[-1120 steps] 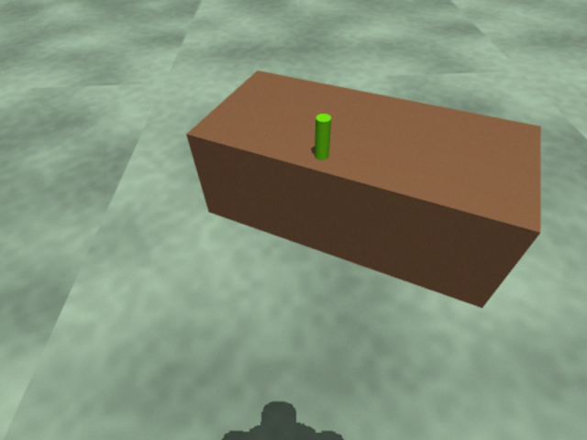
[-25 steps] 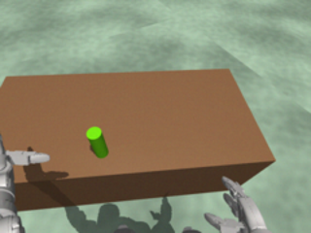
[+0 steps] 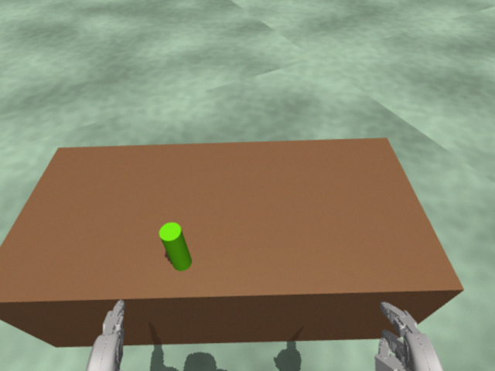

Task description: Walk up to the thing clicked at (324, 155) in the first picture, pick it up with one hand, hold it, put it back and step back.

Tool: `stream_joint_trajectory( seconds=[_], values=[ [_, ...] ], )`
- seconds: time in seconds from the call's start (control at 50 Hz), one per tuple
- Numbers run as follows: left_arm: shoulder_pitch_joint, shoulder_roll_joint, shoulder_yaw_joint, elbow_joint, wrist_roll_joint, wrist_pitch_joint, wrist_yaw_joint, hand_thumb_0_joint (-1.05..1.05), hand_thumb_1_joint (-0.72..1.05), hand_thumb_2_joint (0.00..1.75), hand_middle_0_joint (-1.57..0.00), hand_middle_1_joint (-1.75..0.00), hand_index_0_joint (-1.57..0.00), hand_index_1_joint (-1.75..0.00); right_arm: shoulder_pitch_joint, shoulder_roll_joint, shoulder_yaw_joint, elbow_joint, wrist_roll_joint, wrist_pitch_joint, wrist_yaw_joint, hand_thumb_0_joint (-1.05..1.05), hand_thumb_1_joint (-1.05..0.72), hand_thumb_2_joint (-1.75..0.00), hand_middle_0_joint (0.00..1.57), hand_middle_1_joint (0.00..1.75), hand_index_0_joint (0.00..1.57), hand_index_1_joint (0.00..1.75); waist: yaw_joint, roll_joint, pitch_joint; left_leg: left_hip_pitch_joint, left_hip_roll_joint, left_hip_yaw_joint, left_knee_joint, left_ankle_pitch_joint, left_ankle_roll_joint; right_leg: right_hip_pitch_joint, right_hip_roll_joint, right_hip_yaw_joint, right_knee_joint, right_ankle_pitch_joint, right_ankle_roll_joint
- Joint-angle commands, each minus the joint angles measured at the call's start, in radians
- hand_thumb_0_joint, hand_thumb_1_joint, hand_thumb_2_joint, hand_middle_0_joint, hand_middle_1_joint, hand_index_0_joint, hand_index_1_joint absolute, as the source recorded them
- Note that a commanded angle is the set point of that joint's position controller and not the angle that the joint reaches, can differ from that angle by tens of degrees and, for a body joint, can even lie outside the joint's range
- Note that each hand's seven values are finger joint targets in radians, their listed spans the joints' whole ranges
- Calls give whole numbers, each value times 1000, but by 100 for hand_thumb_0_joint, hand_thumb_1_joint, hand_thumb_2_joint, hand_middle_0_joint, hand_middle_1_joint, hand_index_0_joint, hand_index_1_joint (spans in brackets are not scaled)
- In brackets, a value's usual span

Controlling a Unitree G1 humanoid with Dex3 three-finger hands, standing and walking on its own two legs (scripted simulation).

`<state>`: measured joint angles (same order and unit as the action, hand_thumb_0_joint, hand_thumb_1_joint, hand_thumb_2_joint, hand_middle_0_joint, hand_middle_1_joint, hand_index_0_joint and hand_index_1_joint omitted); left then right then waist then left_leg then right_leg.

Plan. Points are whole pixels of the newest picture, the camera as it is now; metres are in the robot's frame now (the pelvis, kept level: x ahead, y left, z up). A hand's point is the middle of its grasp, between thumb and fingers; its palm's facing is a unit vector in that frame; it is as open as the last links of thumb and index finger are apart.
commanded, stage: home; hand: left
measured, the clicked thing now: (176, 248) +0.45 +0.21 -0.20
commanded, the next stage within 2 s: none
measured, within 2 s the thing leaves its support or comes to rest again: neither
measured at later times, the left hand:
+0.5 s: hand out of the picture +0.15 +0.15 -0.06, palm faces +0.10 -0.97 -0.23, open 17.7 cm
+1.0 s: hand (152, 365) +0.17 +0.18 -0.06, palm faces +0.11 -0.96 -0.24, open 17.5 cm
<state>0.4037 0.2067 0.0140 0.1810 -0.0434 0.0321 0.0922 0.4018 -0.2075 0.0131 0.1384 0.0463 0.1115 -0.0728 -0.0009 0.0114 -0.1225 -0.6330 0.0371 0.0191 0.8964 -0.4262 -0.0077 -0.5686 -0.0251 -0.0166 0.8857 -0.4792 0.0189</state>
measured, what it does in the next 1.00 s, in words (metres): stands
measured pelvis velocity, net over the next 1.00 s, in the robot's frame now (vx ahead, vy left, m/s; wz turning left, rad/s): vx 0.00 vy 0.00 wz -0.01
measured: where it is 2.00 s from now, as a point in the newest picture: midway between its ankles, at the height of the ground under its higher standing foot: outside the picture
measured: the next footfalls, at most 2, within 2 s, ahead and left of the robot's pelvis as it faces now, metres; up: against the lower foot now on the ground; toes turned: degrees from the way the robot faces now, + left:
none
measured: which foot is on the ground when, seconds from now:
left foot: down 0.00-1.00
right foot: down 0.00-1.00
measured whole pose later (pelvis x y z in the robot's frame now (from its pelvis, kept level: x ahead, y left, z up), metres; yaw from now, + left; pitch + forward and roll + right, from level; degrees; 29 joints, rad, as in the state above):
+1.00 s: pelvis +0.00 +0.00 -0.01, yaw +0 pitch +10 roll +0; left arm 0.45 0.21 -0.01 0.11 -0.03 0.00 0.10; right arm 0.45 -0.20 0.00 0.06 0.03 0.12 -0.09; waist 0.00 -0.01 -0.11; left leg -0.66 0.04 0.03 0.94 -0.45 -0.01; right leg -0.61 -0.03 0.00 0.95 -0.51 0.01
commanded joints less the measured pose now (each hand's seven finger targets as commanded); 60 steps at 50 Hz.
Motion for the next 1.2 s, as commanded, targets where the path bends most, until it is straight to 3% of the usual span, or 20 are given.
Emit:
stream_joint_trajectory(
  seconds=[0.0,0.08,0.16,0.26,0.3,0.32,0.36,0.46,0.5,0.54,0.58,0.62,0.64,0.66,0.76,0.92,0.96,1.06,1.12,1.18],
  values=[
    [-84,124,39,-255,12,-59,5,0,-59,3,-5,-4,-5,-4,12,-106,-72,-192,-9,-59,-22,0,-89,-90,20,30,20,30,-26,-39,-92,141,-19,33,-112,229,16,-9,22,-16,-132,284,-6],
    [-58,142,69,-268,14,-63,7,0,-61,2,-4,-4,-5,-4,17,-107,-77,-216,-11,-62,-27,0,-89,-90,20,30,20,30,-10,-15,-78,125,-30,43,-115,162,17,-7,12,-1,-144,214,-6],
    [-15,103,43,-217,16,-69,10,0,-61,2,-4,-4,-5,-4,1,-83,-56,-236,-16,-61,-26,0,-89,-90,20,30,20,30,4,-4,-49,90,-34,45,-120,99,16,-19,11,0,-146,141,-11],
    [-8,89,11,-247,17,-78,7,0,-61,2,-4,-4,-4,-4,8,-67,-37,-250,-18,-63,-26,0,-89,-90,20,30,20,30,3,-23,-66,91,-38,48,-90,118,19,-19,-5,28,-161,157,-1],
    [12,83,13,-215,16,-79,6,0,-59,3,-5,-4,-5,-4,-12,-75,-44,-260,-18,-66,-25,0,-89,-90,20,30,20,30,5,-68,-49,74,-35,45,-87,103,21,-22,-4,30,-169,135,3],
    [29,81,16,-187,17,-77,6,0,-60,2,-5,-4,-5,-4,-14,-104,-69,-281,-18,-68,-27,0,-89,-90,20,30,20,30,-4,-85,-38,74,-33,46,-94,82,23,-38,0,27,-170,113,4],
    [13,104,38,-214,18,-86,7,0,-60,2,-5,-4,-5,-4,1,-93,-64,-277,-18,-60,-28,0,-89,-90,20,30,20,30,1,-82,-51,67,-34,46,-86,84,22,-34,-5,40,-174,108,5],
    [-3,117,54,-227,17,-96,9,0,-58,4,-5,-5,-5,-4,16,-86,-56,-273,-15,-56,-28,0,-90,-90,20,30,20,30,9,-60,-43,72,-32,50,-98,80,19,-38,3,25,-157,108,0],
    [-4,120,55,-239,18,-100,12,0,-58,4,-5,-5,-5,-5,33,-77,-55,-261,-17,-50,-29,0,-90,-90,20,30,20,30,9,-36,-72,81,-33,52,-90,112,18,-28,4,23,-143,147,-4],
    [10,86,21,-217,19,-95,11,0,-57,4,-5,-5,-5,-5,32,-93,-71,-274,-17,-56,-30,0,-90,-90,20,30,20,30,-4,-28,-78,103,-29,51,-94,145,15,-28,14,9,-124,188,-6],
    [7,96,31,-244,20,-97,13,0,-56,5,-5,-5,-5,-5,43,-76,-52,-264,-19,-54,-28,0,-90,-90,20,30,20,30,2,-8,-112,110,-28,47,-82,185,13,-11,13,7,-107,231,-9],
    [-2,83,13,-244,20,-96,13,0,-55,5,-5,-5,-5,-5,17,-70,-49,-267,-16,-57,-27,0,-90,-90,20,30,20,30,1,-2,-78,105,-28,45,-92,164,12,-26,15,4,-113,207,-9],
    [26,89,28,-215,20,-91,15,0,-55,5,-5,-5,-5,-5,26,-110,-86,-270,-18,-56,-30,0,-90,-90,20,30,20,30,-5,-26,-81,104,-23,38,-98,158,13,-25,20,-5,-108,194,-11],
    [1,96,30,-258,19,-95,17,0,-56,5,-5,-5,-5,-5,30,-82,-56,-262,-19,-53,-28,0,-90,-90,20,30,20,30,7,6,-90,104,-26,40,-97,163,10,-23,18,-2,-111,200,-13],
    [29,103,45,-242,19,-89,16,0,-55,6,-5,-5,-5,-5,34,-105,-87,-269,-17,-52,-29,0,-90,-90,20,30,20,30,2,-16,-79,106,-21,32,-103,172,8,-26,25,-13,-104,199,-14],
    [15,80,16,-260,21,-87,17,0,-56,5,-5,-5,-5,-5,32,-87,-66,-266,-19,-49,-24,0,-90,-90,20,30,20,30,6,4,-85,109,-17,26,-104,199,2,-27,28,-18,-83,218,-19],
    [4,86,21,-280,23,-88,17,0,-55,6,-5,-5,-5,-5,36,-74,-60,-259,-19,-48,-24,0,-90,-90,20,30,20,30,7,16,-100,119,-17,25,-103,203,2,-24,27,-18,-80,221,-19],
    [63,90,37,-240,25,-77,19,0,-56,5,-5,-5,-5,-5,61,-106,-94,-273,-25,-46,-25,0,-90,-90,20,30,20,30,3,7,-128,130,-13,20,-92,265,-1,-8,33,-23,-62,272,-21],
    [32,89,30,-277,21,-78,19,0,-56,5,-5,-5,-5,-5,50,-87,-67,-262,-22,-40,-23,0,-90,-90,20,30,20,30,12,6,-97,113,-14,21,-92,255,0,-19,30,-22,-66,267,-19],
    [37,88,29,-272,23,-77,18,0,-56,5,-5,-5,-5,-5,47,-85,-74,-261,-23,-38,-26,0,-90,-90,20,30,20,30,10,10,-101,113,-15,24,-91,248,1,-22,27,-19,-69,263,-19]
  ],
)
